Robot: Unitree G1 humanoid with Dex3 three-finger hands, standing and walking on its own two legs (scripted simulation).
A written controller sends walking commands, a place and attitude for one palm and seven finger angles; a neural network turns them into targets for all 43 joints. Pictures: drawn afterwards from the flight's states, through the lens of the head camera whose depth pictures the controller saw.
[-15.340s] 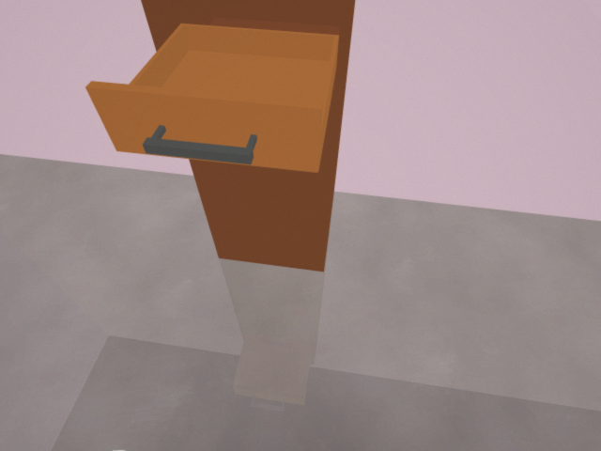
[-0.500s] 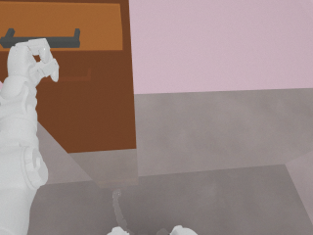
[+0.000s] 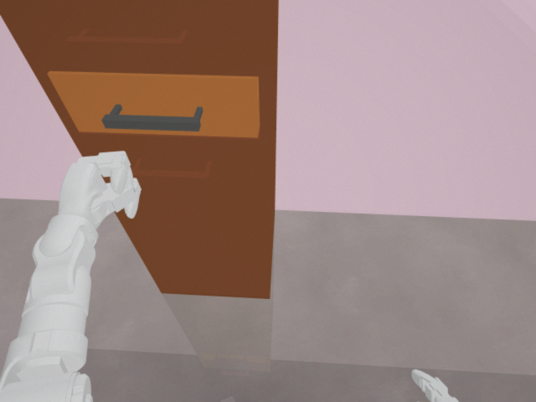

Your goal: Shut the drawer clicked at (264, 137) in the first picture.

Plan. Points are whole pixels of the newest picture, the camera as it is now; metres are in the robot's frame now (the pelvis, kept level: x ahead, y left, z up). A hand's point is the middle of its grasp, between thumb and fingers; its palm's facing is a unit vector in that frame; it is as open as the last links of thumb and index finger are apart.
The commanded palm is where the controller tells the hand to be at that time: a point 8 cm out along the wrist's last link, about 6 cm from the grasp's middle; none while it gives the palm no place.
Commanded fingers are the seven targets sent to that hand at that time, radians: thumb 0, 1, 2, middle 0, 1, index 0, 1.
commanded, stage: draw the hand back to the body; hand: left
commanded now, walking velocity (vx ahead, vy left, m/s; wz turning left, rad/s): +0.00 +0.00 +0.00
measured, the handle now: (155, 116) +0.60 +0.23 +0.11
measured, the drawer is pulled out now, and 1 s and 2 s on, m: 0.00 0.00 0.00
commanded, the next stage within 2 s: step back with the hand held close in 0.96 s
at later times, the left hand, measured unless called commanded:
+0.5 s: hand (71, 263) +0.25 +0.22 +0.16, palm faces +0.35 -0.89 -0.29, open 3.3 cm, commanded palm +0.19 +0.27 +0.17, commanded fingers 0.00 0.90 0.90 -1.40 -1.60 -1.40 -1.60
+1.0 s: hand (13, 341) +0.16 +0.23 +0.18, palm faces +0.43 -0.82 -0.38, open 3.2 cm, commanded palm +0.11 +0.27 +0.19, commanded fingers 0.00 0.90 0.90 -1.40 -1.60 -1.40 -1.60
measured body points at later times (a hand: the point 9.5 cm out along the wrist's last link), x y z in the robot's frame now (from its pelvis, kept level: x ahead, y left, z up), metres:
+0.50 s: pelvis -0.01 -0.01 +0.02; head -0.02 -0.04 +0.47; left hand +0.22 +0.27 +0.18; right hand +0.17 -0.23 -0.08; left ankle -0.01 +0.11 -0.72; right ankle -0.04 -0.12 -0.72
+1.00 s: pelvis -0.01 -0.01 +0.02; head -0.03 -0.04 +0.47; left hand +0.13 +0.28 +0.20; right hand +0.19 -0.22 -0.07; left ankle -0.01 +0.11 -0.72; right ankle -0.04 -0.12 -0.72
